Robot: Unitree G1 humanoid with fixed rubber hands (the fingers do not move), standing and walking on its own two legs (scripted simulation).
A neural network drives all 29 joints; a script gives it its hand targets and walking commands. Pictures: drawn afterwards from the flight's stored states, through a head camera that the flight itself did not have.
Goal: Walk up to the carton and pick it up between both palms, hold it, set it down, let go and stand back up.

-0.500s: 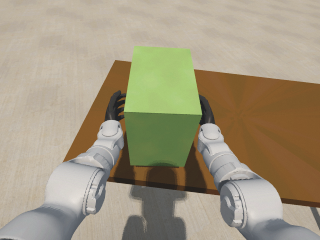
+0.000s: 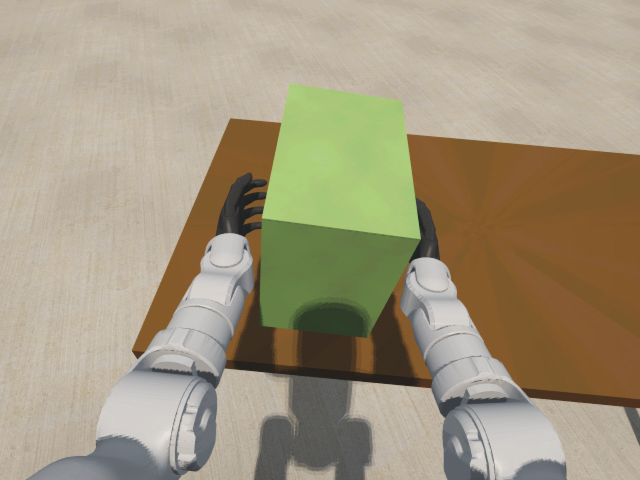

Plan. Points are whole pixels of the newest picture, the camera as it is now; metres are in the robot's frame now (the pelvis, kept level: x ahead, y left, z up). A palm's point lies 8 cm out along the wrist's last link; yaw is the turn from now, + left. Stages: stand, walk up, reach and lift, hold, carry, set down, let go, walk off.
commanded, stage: reach and lift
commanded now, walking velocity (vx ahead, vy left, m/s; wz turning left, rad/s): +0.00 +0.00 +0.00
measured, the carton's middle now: (329, 214) +0.46 -0.01 +0.08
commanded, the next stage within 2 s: hold in 1.28 s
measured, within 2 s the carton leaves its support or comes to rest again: neither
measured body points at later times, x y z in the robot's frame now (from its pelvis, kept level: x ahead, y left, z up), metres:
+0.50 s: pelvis +0.03 +0.00 +0.01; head +0.01 +0.03 +0.46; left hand +0.40 +0.12 +0.15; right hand +0.39 -0.14 +0.14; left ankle +0.05 +0.11 -0.74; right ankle +0.01 -0.10 -0.74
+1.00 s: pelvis -0.03 +0.00 +0.01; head -0.04 +0.03 +0.46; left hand +0.39 +0.12 +0.20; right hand +0.37 -0.13 +0.16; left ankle +0.05 +0.11 -0.74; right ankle +0.01 -0.10 -0.74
